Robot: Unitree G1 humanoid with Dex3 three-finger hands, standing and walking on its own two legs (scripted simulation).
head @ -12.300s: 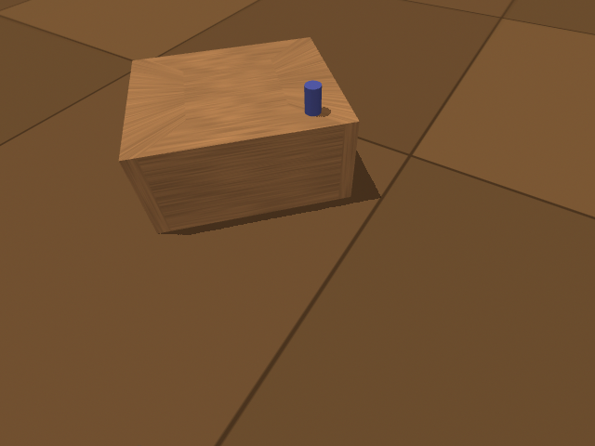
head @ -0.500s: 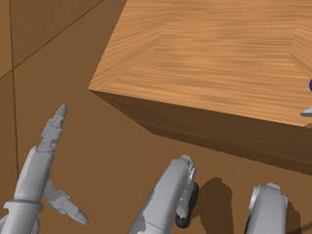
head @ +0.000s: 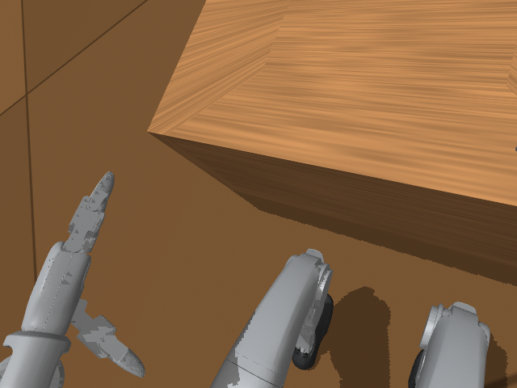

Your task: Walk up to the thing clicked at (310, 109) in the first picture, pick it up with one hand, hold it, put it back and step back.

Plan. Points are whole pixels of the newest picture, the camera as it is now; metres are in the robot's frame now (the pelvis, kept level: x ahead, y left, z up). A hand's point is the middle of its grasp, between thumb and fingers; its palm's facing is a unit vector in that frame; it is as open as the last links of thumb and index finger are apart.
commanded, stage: close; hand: right
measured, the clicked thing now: out of the picture +0.55 -0.21 -0.04
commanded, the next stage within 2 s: settle in 0.34 s
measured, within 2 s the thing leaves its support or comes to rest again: leaves its support in 0.70 s
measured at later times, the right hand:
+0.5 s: hand out of the picture +0.53 -0.21 -0.05, palm faces +0.18 +0.98 +0.00, open 9.4 cm
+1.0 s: hand out of the picture +0.53 -0.21 +0.01, palm faces +0.19 +0.98 -0.01, open 9.4 cm
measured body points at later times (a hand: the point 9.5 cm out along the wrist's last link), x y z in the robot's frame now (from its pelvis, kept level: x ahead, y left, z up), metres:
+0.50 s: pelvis +0.00 +0.00 +0.01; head +0.21 -0.08 +0.40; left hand +0.18 +0.25 +0.16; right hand +0.51 -0.26 -0.04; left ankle +0.09 +0.14 -0.49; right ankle +0.05 -0.14 -0.49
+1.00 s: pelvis +0.00 +0.00 +0.04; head +0.19 -0.07 +0.44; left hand +0.18 +0.26 +0.17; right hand +0.51 -0.26 +0.01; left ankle +0.09 +0.14 -0.49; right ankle +0.05 -0.14 -0.49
